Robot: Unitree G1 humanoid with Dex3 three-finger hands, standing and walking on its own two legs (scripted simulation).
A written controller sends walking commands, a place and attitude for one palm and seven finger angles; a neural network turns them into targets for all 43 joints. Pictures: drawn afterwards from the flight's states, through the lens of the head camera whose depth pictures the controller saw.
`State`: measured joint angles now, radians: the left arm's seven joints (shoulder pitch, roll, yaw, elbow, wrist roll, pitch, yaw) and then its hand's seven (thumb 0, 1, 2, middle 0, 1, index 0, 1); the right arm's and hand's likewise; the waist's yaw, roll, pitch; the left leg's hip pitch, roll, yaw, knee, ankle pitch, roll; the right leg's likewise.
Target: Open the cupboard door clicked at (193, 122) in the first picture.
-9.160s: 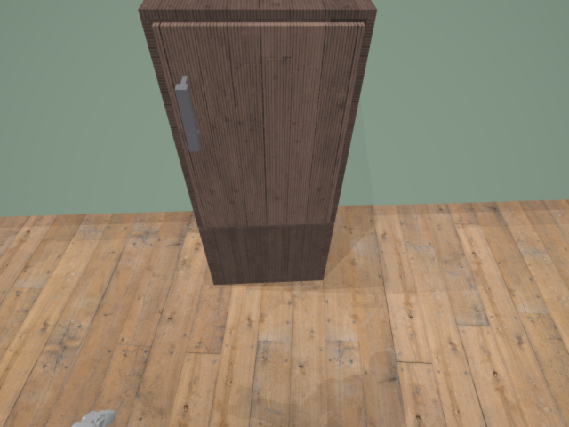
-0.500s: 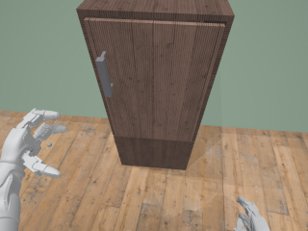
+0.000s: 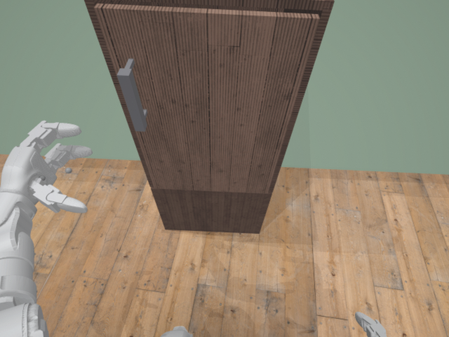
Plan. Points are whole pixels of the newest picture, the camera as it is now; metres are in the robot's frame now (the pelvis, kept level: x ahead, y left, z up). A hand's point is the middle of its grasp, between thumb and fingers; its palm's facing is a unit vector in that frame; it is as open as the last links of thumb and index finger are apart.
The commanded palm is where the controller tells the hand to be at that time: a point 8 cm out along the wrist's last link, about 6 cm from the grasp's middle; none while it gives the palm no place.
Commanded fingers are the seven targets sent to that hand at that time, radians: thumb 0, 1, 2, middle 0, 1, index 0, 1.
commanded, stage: move the hooked fingers beside the handle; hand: left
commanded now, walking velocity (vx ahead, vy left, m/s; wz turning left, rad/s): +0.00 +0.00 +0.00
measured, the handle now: (135, 96) +0.58 +0.21 +0.08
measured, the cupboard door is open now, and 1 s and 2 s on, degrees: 0 0 0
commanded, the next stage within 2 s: slide the fingers in behind the handle in 1.88 s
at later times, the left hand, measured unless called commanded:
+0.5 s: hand (77, 142) +0.43 +0.29 +0.09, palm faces -0.02 -1.00 +0.00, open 13.9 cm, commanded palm +0.42 +0.33 +0.09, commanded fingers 0.00 -0.50 0.30 -0.30 -1.20 -0.30 -1.20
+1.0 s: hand (100, 109) +0.53 +0.27 +0.09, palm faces -0.03 -1.00 +0.00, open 13.9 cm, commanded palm +0.51 +0.32 +0.08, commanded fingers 0.00 -0.50 0.30 -0.30 -1.20 -0.30 -1.20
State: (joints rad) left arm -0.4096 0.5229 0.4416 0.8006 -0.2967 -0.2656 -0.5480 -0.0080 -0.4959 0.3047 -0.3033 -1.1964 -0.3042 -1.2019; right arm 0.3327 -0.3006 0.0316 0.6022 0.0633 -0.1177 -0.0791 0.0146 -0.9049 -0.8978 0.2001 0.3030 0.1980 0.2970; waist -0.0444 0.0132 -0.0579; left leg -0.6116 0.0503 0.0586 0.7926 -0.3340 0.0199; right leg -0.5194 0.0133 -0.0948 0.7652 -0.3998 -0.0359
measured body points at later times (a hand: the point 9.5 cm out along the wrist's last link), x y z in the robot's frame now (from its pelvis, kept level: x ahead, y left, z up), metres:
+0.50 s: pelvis +0.00 +0.02 -0.01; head +0.08 +0.05 +0.44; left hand +0.43 +0.34 +0.09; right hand +0.07 -0.25 -0.10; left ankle +0.04 +0.11 -0.71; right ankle -0.01 -0.10 -0.71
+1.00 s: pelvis +0.01 +0.03 -0.02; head +0.14 +0.06 +0.41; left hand +0.52 +0.33 +0.09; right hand -0.03 -0.25 -0.11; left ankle +0.04 +0.11 -0.71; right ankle -0.01 -0.10 -0.71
